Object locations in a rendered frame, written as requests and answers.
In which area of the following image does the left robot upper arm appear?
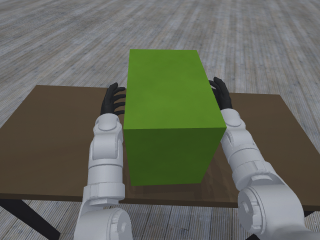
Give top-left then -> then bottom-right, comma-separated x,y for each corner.
74,207 -> 133,240

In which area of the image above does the robot left hand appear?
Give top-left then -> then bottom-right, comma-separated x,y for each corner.
100,82 -> 126,116

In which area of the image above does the robot right hand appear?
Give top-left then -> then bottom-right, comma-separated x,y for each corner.
208,77 -> 233,111

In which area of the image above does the robot right forearm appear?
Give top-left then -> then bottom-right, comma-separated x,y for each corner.
220,108 -> 305,223

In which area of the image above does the robot left forearm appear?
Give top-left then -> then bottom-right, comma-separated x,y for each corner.
73,113 -> 125,240

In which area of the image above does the table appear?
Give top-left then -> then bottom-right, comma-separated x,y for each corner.
0,85 -> 320,240

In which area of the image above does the right robot upper arm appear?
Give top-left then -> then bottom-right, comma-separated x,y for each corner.
237,184 -> 320,240

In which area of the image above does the carton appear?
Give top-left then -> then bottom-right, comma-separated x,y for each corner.
123,49 -> 227,186

